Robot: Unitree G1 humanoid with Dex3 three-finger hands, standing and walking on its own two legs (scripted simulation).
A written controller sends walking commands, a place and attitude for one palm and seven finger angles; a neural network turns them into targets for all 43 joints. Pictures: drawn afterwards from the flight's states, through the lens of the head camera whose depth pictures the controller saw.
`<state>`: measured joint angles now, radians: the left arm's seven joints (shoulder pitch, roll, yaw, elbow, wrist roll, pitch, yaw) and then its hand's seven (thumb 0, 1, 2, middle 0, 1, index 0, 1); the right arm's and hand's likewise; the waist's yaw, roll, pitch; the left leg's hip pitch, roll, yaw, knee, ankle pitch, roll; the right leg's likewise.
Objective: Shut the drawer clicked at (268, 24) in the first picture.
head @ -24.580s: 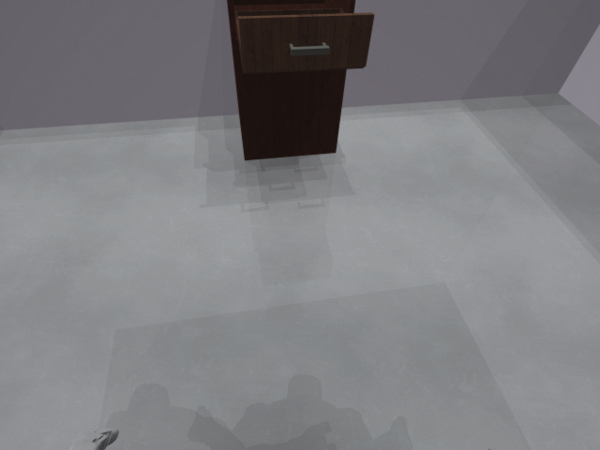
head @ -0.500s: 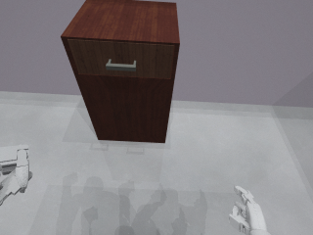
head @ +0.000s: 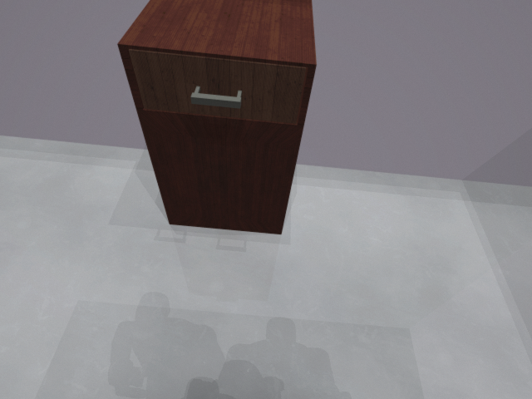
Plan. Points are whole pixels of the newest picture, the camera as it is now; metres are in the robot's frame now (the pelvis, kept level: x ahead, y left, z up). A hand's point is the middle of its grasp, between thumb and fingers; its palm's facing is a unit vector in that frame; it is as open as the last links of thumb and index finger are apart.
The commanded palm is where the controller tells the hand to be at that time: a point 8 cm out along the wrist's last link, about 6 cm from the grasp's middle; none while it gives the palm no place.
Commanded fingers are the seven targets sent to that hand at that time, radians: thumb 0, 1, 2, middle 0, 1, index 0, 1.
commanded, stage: let the arm hang, fingers relaxed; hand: left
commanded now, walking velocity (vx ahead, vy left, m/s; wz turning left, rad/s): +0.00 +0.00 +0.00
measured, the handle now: (217, 96) +0.84 +0.17 -0.05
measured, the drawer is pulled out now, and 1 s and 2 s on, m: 0.00 0.00 0.00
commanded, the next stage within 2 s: look to check the result in 0.72 s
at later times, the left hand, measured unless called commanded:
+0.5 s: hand out of the picture +0.02 +0.17 -0.17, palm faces +0.01 -0.98 -0.19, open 7.2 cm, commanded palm none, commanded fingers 0.00 0.90 0.90 -0.20 -0.30 -0.20 -0.30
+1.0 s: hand out of the picture +0.02 +0.14 -0.17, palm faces +0.02 -0.99 -0.17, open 7.3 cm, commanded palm none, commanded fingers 0.00 0.90 0.90 -0.20 -0.30 -0.20 -0.30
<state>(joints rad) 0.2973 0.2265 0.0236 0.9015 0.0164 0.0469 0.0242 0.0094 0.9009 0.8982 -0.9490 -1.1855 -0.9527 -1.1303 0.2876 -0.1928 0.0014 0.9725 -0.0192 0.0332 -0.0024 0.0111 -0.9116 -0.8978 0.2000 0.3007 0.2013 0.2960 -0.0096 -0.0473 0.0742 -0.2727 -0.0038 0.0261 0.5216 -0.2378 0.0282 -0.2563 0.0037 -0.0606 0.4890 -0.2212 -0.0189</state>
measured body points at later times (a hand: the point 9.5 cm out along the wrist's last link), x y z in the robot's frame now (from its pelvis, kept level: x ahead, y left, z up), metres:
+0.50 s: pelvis +0.01 +0.00 +0.01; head +0.02 -0.01 +0.46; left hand +0.02 +0.22 -0.15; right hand -0.01 -0.21 -0.16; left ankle +0.03 +0.10 -0.74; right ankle +0.03 -0.11 -0.74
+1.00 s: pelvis +0.03 -0.02 +0.01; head +0.05 -0.02 +0.46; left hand +0.02 +0.19 -0.15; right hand +0.00 -0.22 -0.16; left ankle +0.03 +0.10 -0.74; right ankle +0.03 -0.11 -0.74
